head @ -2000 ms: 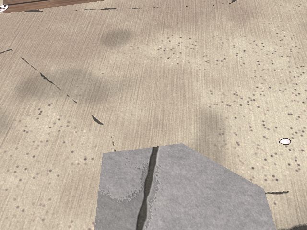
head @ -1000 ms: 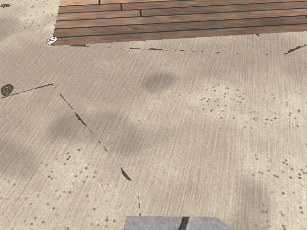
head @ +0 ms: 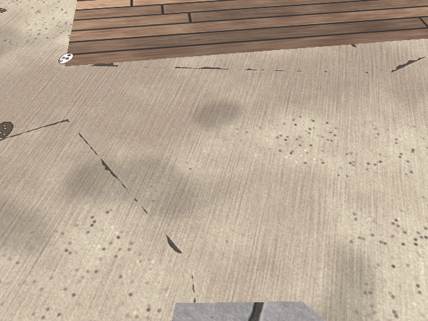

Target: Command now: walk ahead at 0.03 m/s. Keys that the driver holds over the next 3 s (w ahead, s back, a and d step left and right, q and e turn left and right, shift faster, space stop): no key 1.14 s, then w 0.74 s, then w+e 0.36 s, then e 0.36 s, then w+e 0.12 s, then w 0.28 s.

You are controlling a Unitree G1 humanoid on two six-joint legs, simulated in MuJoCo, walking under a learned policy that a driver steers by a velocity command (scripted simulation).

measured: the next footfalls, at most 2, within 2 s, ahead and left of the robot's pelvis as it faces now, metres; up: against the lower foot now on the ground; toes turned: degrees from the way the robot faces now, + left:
left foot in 1.88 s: +0.46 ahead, +0.11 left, +0.00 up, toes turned +3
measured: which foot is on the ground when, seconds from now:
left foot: down 0.00-1.00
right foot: down 0.00-1.00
